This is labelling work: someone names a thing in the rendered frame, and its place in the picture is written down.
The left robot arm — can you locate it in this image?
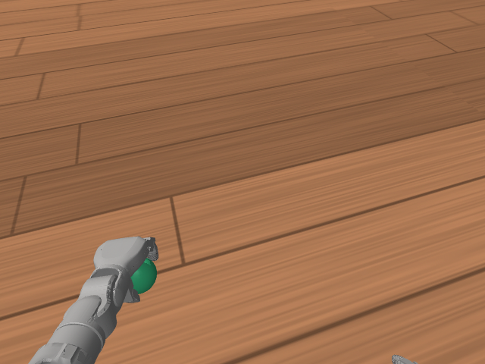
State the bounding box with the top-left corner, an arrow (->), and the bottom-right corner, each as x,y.
28,264 -> 131,364

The ball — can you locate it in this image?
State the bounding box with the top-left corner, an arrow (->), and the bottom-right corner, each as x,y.
131,258 -> 157,294

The left robot hand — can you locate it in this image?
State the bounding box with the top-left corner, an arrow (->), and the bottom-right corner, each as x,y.
93,237 -> 158,303

